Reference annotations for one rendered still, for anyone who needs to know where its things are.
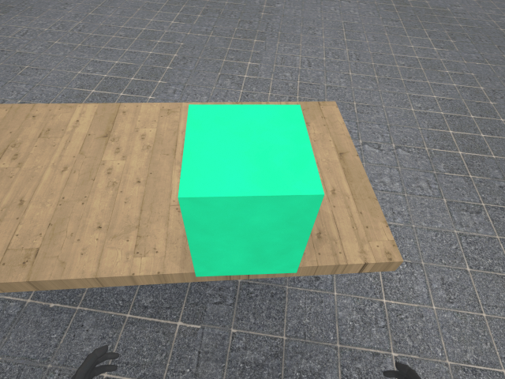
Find table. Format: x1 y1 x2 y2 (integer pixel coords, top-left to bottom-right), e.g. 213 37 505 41
0 101 403 293

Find right robot hand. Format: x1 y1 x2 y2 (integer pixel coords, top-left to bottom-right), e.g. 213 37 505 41
383 362 421 379

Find left robot hand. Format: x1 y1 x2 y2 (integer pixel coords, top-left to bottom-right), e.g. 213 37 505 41
71 345 119 379

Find carton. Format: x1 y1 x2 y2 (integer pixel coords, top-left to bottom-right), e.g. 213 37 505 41
178 104 324 277

